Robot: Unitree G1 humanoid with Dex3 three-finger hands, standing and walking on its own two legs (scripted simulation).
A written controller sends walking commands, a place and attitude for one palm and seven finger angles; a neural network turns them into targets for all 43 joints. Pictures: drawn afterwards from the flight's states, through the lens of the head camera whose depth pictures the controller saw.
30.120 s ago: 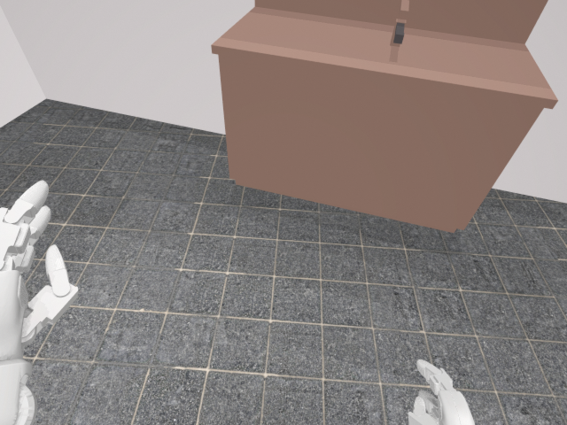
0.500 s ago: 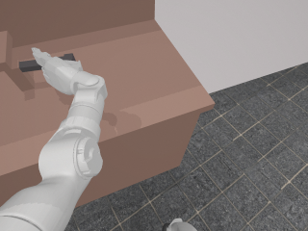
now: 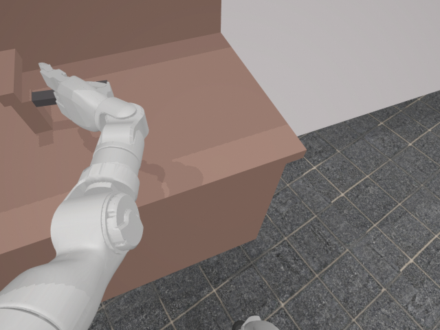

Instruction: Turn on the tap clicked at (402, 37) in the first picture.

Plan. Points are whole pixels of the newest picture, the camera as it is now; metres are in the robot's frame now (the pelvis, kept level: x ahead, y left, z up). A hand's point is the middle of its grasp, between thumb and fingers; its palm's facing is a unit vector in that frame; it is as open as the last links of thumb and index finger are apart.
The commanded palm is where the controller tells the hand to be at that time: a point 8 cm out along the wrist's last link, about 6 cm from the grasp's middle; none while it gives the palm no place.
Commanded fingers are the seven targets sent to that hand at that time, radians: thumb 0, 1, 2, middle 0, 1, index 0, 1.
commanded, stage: lift the hand up off the lever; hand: left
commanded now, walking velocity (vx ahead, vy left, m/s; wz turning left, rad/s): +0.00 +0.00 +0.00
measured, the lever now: (103, 90) +0.58 +0.20 +0.09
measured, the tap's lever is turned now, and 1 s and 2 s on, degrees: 81 81 81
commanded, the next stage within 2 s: draw the hand back beside the body in 0.88 s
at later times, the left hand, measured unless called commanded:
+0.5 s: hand (102, 83) +0.52 +0.17 +0.16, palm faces +0.78 -0.61 -0.13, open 7.8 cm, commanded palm +0.46 +0.18 +0.16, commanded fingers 0.00 0.90 0.90 -0.15 -0.15 -0.15 -0.15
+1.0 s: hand (108, 85) +0.51 +0.15 +0.16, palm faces +0.77 -0.61 -0.17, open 7.8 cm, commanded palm +0.44 +0.18 +0.17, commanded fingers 0.00 0.90 0.90 -0.15 -0.16 -0.15 -0.16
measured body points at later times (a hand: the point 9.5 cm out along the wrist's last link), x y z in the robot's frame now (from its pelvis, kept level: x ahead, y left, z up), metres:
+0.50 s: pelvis +0.02 +0.00 +0.01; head +0.08 -0.01 +0.46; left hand +0.47 +0.20 +0.17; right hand +0.06 -0.25 -0.13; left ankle -0.02 +0.14 -0.71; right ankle +0.05 -0.10 -0.71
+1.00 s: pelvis +0.01 +0.00 +0.01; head +0.06 -0.02 +0.46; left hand +0.46 +0.18 +0.17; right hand +0.07 -0.25 -0.13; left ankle -0.02 +0.14 -0.71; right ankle +0.05 -0.10 -0.71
